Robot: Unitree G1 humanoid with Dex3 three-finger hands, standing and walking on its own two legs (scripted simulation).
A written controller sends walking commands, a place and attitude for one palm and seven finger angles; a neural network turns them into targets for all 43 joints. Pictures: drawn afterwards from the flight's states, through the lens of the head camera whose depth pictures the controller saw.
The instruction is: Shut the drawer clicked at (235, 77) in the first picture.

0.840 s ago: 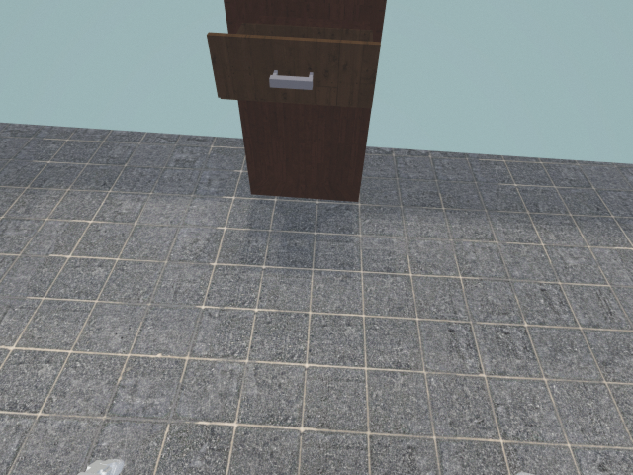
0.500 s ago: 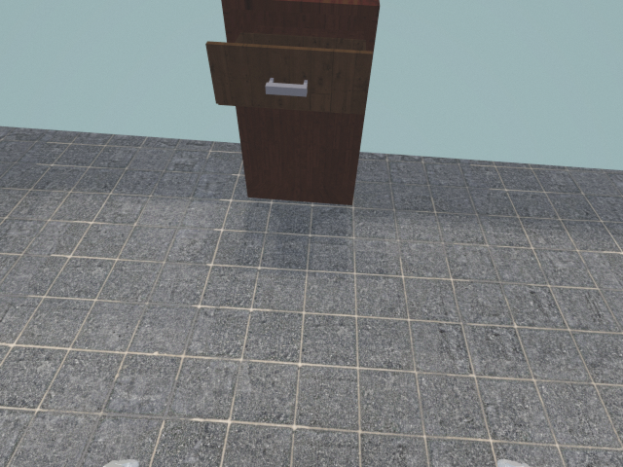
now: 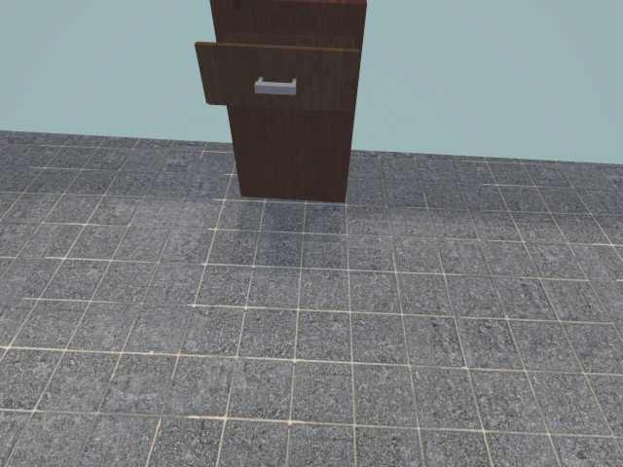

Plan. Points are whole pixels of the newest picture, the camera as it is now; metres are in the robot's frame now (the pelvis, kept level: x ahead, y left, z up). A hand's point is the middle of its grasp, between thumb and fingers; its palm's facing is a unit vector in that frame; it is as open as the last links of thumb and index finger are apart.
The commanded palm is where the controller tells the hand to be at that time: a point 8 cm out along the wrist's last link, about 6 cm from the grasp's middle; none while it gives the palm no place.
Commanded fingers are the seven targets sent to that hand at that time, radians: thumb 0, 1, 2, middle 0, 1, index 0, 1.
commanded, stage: stand and wait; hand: left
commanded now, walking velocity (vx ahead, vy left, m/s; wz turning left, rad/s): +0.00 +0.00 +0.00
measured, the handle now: (276, 84) +1.10 +0.16 -0.03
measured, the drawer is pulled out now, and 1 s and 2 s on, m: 0.29 0.29 0.29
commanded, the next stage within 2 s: look at it before walking up in 0.18 s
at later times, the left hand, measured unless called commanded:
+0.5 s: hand out of the picture +0.07 +0.24 -0.16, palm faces -0.03 -0.94 -0.33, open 7.3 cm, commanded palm none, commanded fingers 0.00 0.90 0.90 -0.20 -0.30 -0.20 -0.30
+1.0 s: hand out of the picture +0.07 +0.24 -0.16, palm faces -0.02 -0.94 -0.33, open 7.3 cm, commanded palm none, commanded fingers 0.00 0.90 0.90 -0.20 -0.30 -0.20 -0.30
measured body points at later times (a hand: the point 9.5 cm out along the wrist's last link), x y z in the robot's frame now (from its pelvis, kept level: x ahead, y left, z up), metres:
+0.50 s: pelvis +0.00 +0.00 +0.00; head +0.00 +0.00 +0.45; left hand +0.07 +0.29 -0.13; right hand +0.07 -0.30 -0.13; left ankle +0.00 +0.13 -0.74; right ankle +0.00 -0.11 -0.74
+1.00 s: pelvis +0.00 +0.00 +0.00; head +0.00 +0.00 +0.45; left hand +0.07 +0.29 -0.14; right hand +0.08 -0.29 -0.13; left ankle +0.00 +0.13 -0.74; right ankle +0.00 -0.11 -0.74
